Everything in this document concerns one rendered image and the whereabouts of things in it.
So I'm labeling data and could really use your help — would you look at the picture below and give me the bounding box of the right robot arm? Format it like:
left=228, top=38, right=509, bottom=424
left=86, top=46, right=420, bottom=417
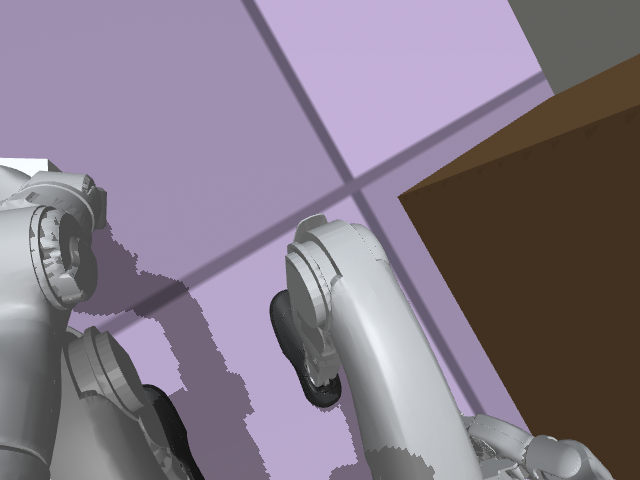
left=525, top=435, right=613, bottom=480

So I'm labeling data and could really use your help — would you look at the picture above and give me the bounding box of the carton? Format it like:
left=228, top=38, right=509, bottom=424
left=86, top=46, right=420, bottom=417
left=0, top=158, right=62, bottom=177

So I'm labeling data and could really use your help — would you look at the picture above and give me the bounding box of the left robot arm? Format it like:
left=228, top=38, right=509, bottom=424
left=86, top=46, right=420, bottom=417
left=0, top=171, right=107, bottom=480

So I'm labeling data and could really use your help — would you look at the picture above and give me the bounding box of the right robot hand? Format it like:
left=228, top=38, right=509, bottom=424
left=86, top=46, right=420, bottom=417
left=460, top=411, right=535, bottom=480

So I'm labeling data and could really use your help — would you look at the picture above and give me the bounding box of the left robot foot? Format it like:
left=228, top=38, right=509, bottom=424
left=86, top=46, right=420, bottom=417
left=142, top=384, right=205, bottom=480

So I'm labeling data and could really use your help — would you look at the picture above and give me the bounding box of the right robot foot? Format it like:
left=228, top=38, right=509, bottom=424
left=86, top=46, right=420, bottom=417
left=270, top=289, right=342, bottom=408

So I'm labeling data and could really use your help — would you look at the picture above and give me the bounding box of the left robot hand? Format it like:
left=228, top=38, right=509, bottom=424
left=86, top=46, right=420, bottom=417
left=0, top=165, right=31, bottom=202

